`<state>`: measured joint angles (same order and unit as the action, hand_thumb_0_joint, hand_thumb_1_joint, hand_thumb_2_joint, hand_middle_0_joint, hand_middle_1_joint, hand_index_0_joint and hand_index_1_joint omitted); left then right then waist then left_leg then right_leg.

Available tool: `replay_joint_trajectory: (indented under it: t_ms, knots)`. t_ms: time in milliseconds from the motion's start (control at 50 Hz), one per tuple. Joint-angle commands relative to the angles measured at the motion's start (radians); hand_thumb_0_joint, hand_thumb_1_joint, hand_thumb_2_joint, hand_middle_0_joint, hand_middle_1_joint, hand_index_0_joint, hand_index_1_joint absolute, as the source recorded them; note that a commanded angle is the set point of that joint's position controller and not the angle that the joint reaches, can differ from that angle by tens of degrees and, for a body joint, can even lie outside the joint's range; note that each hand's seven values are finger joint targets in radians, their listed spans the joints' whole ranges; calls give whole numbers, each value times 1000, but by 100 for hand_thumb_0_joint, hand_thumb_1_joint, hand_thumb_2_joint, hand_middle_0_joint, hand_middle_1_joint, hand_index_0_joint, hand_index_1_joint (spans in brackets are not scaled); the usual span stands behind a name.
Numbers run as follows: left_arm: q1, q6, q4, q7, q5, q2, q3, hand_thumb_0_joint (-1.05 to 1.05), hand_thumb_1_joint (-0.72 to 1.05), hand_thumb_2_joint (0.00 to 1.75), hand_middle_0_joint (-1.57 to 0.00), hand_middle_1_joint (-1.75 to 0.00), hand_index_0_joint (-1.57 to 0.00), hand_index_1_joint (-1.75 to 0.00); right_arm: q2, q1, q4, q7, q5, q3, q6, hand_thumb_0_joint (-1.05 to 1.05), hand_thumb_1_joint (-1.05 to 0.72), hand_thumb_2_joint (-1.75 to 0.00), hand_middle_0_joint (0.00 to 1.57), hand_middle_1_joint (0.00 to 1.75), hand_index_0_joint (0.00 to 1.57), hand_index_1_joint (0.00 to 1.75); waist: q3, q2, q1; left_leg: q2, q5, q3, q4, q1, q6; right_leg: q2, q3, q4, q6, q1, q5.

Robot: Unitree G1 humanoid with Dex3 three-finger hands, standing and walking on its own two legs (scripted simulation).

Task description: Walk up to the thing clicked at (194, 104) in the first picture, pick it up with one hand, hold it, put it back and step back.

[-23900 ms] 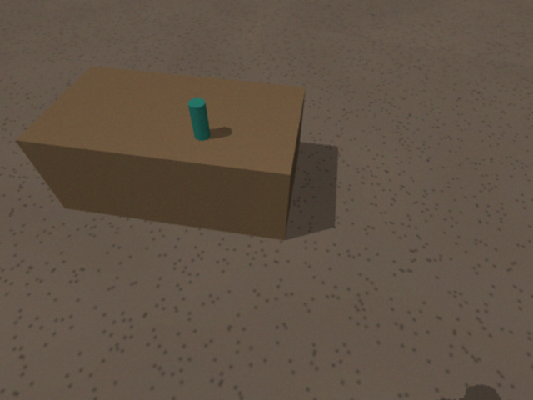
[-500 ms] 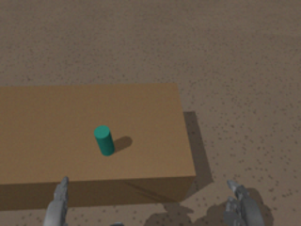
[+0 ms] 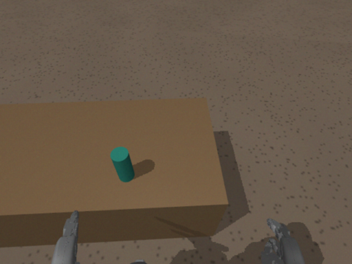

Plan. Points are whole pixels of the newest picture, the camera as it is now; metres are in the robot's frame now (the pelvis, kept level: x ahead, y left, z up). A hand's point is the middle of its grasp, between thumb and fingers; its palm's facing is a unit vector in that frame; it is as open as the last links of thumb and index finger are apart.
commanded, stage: stand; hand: left
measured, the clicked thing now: (123, 165) +0.50 +0.19 -0.23
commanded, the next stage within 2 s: none
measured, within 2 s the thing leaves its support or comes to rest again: neither
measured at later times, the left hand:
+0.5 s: hand out of the picture +0.06 +0.26 -0.11, palm faces -0.03 -0.92 -0.39, open 10.2 cm
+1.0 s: hand out of the picture +0.04 +0.25 -0.10, palm faces -0.02 -0.94 -0.35, open 7.4 cm
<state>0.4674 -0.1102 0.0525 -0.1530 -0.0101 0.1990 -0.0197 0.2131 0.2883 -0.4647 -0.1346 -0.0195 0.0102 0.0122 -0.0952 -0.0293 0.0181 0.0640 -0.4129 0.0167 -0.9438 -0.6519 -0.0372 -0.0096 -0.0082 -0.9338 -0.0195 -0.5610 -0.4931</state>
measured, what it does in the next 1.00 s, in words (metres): rises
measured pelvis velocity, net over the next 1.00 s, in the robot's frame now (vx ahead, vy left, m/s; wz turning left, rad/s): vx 0.00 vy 0.00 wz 0.01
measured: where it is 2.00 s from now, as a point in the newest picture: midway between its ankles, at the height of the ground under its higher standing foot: outside the picture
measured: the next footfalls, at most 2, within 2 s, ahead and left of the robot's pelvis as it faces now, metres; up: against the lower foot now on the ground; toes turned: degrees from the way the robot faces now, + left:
none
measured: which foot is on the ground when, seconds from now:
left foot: down 0.00-1.00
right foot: down 0.00-1.00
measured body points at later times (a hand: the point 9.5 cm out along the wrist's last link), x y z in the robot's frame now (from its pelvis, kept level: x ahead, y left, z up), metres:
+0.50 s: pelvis +0.00 +0.00 +0.03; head +0.01 +0.00 +0.48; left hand +0.06 +0.30 -0.09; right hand +0.09 -0.29 -0.10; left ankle +0.04 +0.14 -0.69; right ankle -0.01 -0.13 -0.69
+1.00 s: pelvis +0.00 +0.00 +0.06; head -0.01 +0.00 +0.51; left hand +0.05 +0.30 -0.08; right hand +0.06 -0.29 -0.09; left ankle +0.04 +0.14 -0.69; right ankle -0.01 -0.13 -0.69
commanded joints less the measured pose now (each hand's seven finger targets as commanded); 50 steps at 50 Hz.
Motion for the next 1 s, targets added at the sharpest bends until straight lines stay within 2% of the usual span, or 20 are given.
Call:
replay_joint_trajectory:
  t_ms: [0,20,60,80,100,120,160,200,220,260,280,300,340,380,400,440,480,580,680,980]
  knots:
    - [-23,36,-184,-5,3,99,60,0,-55,6,-5,-5,-5,-5,120,-78,152,-17,1,-51,87,0,-90,-90,20,30,20,30,-68,39,2,-37,97,-37,149,142,42,25,-42,200,16,-32,147]
    - [-21,32,-195,-6,1,115,77,0,-54,6,-5,-5,-5,-5,116,-81,150,-15,2,-49,90,0,-90,-90,20,30,20,30,-70,16,-9,-43,90,-40,145,129,42,21,-36,205,16,-28,142]
    - [0,21,-170,-1,2,88,54,0,-54,6,-5,-5,-5,-5,108,-81,142,-14,4,-42,99,0,-90,-90,20,30,20,30,-56,28,-4,-41,79,-38,151,127,41,27,-43,204,16,-38,129]
    - [-33,22,-223,-5,3,114,72,0,-53,7,-5,-5,-5,-5,119,-82,156,-17,2,-51,103,0,-90,-90,20,30,20,30,-93,14,-4,-42,99,-41,146,143,41,24,-39,203,17,-25,152]
    - [-160,78,128,48,122,286,113,0,-45,15,-13,-13,-13,-13,260,-102,-88,38,112,-86,65,0,-90,-90,20,30,20,30,27,23,-8,16,193,55,186,250,75,-37,39,184,80,48,194]
    - [-111,106,240,75,126,285,120,0,-37,23,-20,-21,-20,-21,271,-99,-122,62,124,-100,45,0,-90,-90,20,30,20,30,-28,34,-17,6,154,41,161,263,96,-56,70,210,98,78,183]
    - [-119,137,304,103,105,286,100,0,-21,39,-20,-30,-20,-30,253,-127,-127,89,99,-93,34,0,-90,-90,20,30,20,30,-13,23,-19,-7,139,53,174,253,108,-61,96,223,115,98,163]
    - [-171,153,377,120,81,279,87,0,-5,55,-20,-30,-20,-30,244,-128,-160,113,73,-87,37,0,-90,-90,20,30,20,30,13,57,-21,-11,124,54,202,256,106,-68,102,251,109,101,162]
    - [-187,154,411,123,72,283,88,0,3,63,-20,-30,-20,-30,246,-133,-174,119,68,-88,37,0,-90,-90,20,30,20,30,25,51,-20,-12,101,55,221,255,106,-63,101,267,101,100,156]
    - [-198,158,486,124,68,293,86,0,19,79,-20,-30,-20,-30,253,-142,-210,126,64,-93,39,0,-90,-90,20,30,20,30,21,52,-20,-2,180,66,237,309,102,-62,93,270,95,116,222]
    - [-210,156,520,123,68,297,87,0,27,87,-20,-30,-20,-30,258,-145,-233,127,67,-93,35,0,-90,-90,20,30,20,30,48,34,-19,2,155,75,262,300,101,-61,95,284,92,111,193]
    - [-218,156,549,122,65,303,89,0,35,90,-20,-30,-20,-30,263,-153,-250,126,69,-96,30,0,-90,-90,20,30,20,30,64,4,-22,5,100,85,284,287,105,-57,93,299,89,120,163]
    - [-223,157,610,121,60,309,91,0,51,90,-20,-30,-20,-30,268,-151,-285,126,71,-93,28,0,-90,-90,20,30,20,30,71,-7,-22,15,130,93,316,313,105,-52,83,305,82,149,203]
    - [-224,155,664,121,56,311,92,0,67,90,-20,-30,-20,-30,278,-143,-322,125,68,-93,25,0,-90,-90,20,30,20,30,76,-16,-23,26,92,112,370,311,102,-45,71,323,77,188,195]
    - [-213,157,692,120,56,314,91,0,75,90,-20,-30,-20,-30,280,-151,-339,125,65,-93,23,0,-90,-90,20,30,20,30,72,-8,-31,26,103,108,368,320,99,-54,77,347,77,209,211]
    - [-222,158,739,119,53,323,89,0,90,90,-20,-30,-20,-30,280,-145,-373,121,61,-90,21,0,-90,-90,20,30,20,30,59,19,-21,17,186,83,357,373,92,-70,93,382,75,225,278]
    - [-238,157,778,116,48,334,89,0,90,90,-20,-30,-20,-30,279,-126,-413,120,57,-83,20,0,-90,-90,20,30,20,30,62,15,-13,20,254,76,384,407,84,-78,95,404,71,250,322]
    - [-240,146,875,114,36,341,78,0,90,90,-20,-30,-20,-30,293,-131,-486,114,52,-71,14,0,-90,-90,20,30,20,30,79,25,-19,32,298,73,450,446,77,-90,93,482,62,325,353]
    - [-263,137,949,121,34,329,67,0,90,90,-20,-30,-20,-30,310,-149,-534,114,48,-60,13,0,-90,-90,20,30,20,30,136,-11,-23,51,168,104,572,430,70,-81,70,541,49,365,265]
    - [-341,141,1043,129,31,342,62,0,90,90,-20,-30,-20,-30,303,-175,-610,117,38,-52,12,0,-90,-90,20,30,20,30,146,27,-16,49,239,74,618,500,48,-107,86,649,36,397,278]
